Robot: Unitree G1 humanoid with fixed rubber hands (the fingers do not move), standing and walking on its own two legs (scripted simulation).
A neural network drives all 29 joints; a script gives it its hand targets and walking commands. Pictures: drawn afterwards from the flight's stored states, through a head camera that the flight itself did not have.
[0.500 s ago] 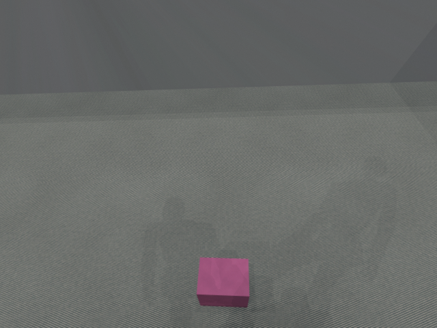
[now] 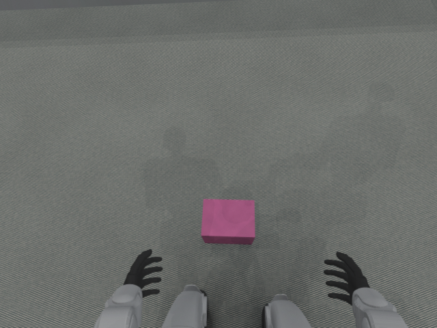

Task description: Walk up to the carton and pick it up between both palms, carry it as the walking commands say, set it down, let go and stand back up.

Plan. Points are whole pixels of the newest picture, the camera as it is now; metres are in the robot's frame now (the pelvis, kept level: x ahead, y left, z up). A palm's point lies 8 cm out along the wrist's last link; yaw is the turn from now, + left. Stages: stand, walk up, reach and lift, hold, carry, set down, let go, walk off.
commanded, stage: reach and lift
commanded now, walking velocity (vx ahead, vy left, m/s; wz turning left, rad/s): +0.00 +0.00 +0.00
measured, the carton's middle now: (228, 222) +0.44 +0.03 -0.64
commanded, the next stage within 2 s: none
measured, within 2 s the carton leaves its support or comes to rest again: neither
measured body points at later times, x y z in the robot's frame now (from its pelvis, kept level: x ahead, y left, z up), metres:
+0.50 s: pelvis -0.06 +0.01 -0.05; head +0.13 +0.02 +0.36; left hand +0.31 +0.21 -0.15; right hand +0.32 -0.20 -0.14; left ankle +0.04 +0.14 -0.69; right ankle +0.00 -0.14 -0.69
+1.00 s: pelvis -0.04 +0.00 -0.07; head +0.25 +0.01 +0.27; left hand +0.44 +0.21 -0.18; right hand +0.45 -0.18 -0.18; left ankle +0.04 +0.14 -0.69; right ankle +0.00 -0.14 -0.69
